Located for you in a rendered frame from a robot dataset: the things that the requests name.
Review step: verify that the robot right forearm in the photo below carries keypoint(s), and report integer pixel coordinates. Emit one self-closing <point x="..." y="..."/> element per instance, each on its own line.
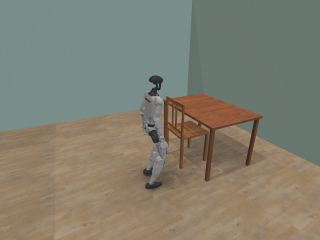
<point x="159" y="130"/>

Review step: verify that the chair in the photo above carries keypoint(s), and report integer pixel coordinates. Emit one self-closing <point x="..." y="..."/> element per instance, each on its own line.
<point x="184" y="130"/>

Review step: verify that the robot left upper arm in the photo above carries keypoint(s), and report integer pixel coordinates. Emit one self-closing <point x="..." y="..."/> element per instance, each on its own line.
<point x="142" y="107"/>

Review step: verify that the robot right hand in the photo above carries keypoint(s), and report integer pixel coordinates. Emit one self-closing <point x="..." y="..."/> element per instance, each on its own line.
<point x="164" y="145"/>

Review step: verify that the robot torso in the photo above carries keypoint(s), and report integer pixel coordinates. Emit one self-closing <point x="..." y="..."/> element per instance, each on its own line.
<point x="149" y="112"/>

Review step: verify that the right robot shin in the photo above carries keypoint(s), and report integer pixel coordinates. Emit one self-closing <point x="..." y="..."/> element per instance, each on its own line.
<point x="157" y="168"/>

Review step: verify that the table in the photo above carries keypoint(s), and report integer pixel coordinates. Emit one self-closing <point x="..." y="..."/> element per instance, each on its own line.
<point x="215" y="114"/>

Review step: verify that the robot left forearm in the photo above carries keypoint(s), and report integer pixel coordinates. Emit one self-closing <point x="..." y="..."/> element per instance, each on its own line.
<point x="144" y="120"/>

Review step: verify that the robot right upper arm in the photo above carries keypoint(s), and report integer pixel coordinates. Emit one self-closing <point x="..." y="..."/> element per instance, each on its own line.
<point x="157" y="109"/>

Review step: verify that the robot left hand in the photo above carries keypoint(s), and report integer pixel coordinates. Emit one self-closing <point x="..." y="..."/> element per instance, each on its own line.
<point x="143" y="128"/>

